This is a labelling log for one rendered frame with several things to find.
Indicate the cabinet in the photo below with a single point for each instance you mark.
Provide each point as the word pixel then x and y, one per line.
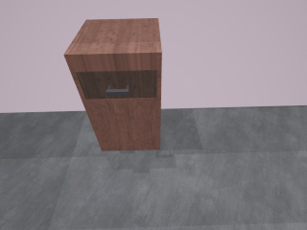
pixel 128 44

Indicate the handle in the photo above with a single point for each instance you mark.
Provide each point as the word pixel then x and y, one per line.
pixel 117 92

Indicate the drawer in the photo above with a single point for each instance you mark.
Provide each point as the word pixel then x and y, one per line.
pixel 142 83

